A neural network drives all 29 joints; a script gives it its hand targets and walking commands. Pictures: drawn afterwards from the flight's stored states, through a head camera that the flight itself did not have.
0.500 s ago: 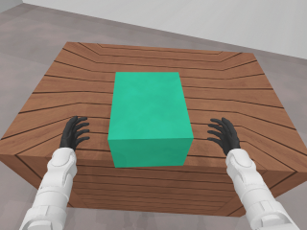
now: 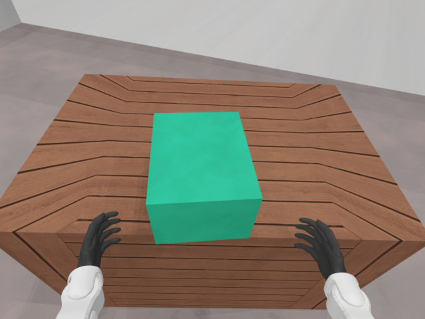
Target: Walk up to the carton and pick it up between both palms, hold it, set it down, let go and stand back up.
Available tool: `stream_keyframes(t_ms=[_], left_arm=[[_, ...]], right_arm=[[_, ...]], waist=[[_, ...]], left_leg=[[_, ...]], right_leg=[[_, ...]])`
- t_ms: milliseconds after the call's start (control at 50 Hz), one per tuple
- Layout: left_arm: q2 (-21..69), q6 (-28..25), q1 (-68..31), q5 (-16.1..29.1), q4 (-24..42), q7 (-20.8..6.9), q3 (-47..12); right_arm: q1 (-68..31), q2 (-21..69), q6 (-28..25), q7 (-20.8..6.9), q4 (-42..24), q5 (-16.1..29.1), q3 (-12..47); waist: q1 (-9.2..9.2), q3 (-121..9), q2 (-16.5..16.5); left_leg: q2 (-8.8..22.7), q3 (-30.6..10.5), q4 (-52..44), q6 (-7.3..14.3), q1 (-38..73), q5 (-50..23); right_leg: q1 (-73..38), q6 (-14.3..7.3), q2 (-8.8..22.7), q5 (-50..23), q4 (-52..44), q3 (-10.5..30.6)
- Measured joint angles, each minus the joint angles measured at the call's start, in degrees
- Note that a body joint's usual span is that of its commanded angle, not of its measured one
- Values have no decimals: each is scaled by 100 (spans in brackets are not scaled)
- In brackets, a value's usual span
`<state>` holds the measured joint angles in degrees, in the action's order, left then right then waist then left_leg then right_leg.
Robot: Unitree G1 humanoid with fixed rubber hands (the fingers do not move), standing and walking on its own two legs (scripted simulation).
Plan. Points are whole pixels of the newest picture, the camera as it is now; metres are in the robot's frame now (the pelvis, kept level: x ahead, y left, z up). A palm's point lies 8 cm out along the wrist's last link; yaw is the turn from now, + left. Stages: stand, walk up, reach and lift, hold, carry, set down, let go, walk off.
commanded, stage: set down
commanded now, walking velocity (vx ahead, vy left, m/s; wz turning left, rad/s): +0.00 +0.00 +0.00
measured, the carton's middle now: (199, 173) +0.46 +0.05 -0.02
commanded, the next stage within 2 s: let go in 1.40 s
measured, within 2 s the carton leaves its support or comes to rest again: neither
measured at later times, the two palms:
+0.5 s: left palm (95, 283) +0.19 +0.23 -0.05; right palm (325, 292) +0.20 -0.21 -0.04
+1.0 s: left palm (88, 303) +0.16 +0.24 -0.07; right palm (322, 311) +0.18 -0.20 -0.07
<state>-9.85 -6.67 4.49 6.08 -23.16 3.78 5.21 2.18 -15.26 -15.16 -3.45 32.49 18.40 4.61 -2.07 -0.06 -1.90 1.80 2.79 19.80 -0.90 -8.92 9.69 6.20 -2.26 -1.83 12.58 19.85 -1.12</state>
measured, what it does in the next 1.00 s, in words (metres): stands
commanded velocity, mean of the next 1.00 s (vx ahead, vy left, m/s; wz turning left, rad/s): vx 0.00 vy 0.00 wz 0.00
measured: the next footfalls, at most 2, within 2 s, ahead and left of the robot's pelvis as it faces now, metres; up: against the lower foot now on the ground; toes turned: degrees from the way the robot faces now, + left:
none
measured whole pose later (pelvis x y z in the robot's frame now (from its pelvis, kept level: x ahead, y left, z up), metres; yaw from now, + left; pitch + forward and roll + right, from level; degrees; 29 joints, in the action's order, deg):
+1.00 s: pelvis +0.02 +0.01 +0.00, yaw -1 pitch -3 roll +0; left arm -11.1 -2.0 15.7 1.6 -27.2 2.5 0.8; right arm 12.1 -10.9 -15.7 -2.8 40.1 4.3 1.1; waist -2.0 2.7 -1.4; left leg 1.3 3.6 19.6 -0.2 -4.9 11.9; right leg 1.5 -1.3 -1.3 13.5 17.7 -0.2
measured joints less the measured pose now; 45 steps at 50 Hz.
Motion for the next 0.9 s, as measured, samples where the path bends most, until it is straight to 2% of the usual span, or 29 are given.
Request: stream_keyframes(t_ms=[200,340,500,700,800,900], left_arm=[[-86,-887,386,307,-564,217,-389],[-178,-1073,142,396,-906,288,-557],[-107,-677,131,146,-1168,108,-430],[-177,-12,656,-58,-815,-4,-416],[-188,145,899,-207,-492,11,-451],[-140,347,1031,-372,-450,-93,-447]], right_arm=[[548,267,-533,-117,24,-297,-65],[274,294,-633,-161,443,-439,-126],[294,300,-483,-27,839,-574,-44],[774,465,-119,70,624,-1060,-202],[890,461,-102,42,544,-1137,-272],[921,432,-63,53,691,-1242,-294]], waist=[[-4,162,-36],[-3,130,-44],[1,88,-39],[-6,199,-67],[-28,242,-42],[-6,263,29]], left_leg=[[-20,-10,258,2,-221,46],[-30,-4,362,1,-332,61],[-38,30,264,15,-58,112],[-43,73,57,35,255,145],[-32,93,30,37,297,180],[-44,95,-12,58,378,204]], right_leg=[[285,-7,30,132,407,-15],[420,-9,44,170,560,-9],[139,18,48,190,424,30],[-211,43,46,147,104,77],[-299,56,35,111,-36,100],[-421,79,45,86,-165,103]])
